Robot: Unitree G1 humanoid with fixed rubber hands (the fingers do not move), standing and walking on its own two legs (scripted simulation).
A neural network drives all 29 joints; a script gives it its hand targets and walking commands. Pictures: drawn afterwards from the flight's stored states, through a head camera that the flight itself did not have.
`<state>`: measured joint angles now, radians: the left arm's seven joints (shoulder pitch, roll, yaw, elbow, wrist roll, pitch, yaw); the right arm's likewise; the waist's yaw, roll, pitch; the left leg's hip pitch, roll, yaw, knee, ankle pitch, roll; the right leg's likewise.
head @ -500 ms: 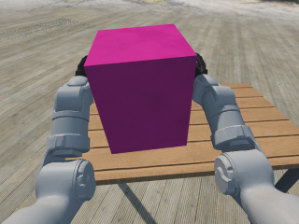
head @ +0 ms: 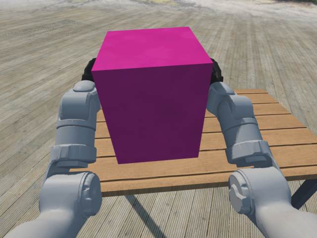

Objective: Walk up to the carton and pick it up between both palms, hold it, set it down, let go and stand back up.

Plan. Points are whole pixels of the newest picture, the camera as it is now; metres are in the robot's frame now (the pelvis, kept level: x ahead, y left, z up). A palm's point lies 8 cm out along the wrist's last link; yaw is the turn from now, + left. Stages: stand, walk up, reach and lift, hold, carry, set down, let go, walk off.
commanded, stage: hold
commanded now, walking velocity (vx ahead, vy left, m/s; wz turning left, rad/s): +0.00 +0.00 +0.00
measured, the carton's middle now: (153, 95) +0.39 +0.02 +0.23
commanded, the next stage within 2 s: set down in 0.84 s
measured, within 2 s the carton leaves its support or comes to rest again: neither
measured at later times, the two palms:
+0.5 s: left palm (88, 89) +0.38 +0.17 +0.25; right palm (210, 86) +0.39 -0.12 +0.26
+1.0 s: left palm (86, 85) +0.37 +0.17 +0.27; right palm (212, 83) +0.38 -0.12 +0.27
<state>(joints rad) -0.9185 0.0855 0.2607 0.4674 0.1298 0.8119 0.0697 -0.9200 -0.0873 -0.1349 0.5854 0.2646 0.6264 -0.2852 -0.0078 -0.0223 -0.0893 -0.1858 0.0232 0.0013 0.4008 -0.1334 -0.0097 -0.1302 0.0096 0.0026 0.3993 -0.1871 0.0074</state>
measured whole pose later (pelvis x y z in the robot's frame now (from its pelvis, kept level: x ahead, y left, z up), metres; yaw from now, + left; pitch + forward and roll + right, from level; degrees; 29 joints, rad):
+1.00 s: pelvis +0.00 +0.00 +0.00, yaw +0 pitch -5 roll +0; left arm -0.92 0.08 0.29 0.45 0.15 0.79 0.07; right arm -0.97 -0.09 -0.13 0.66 0.27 0.58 -0.27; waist -0.01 -0.02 -0.09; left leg -0.17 0.02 0.00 0.40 -0.13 -0.01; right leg -0.12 0.01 0.00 0.40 -0.19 0.01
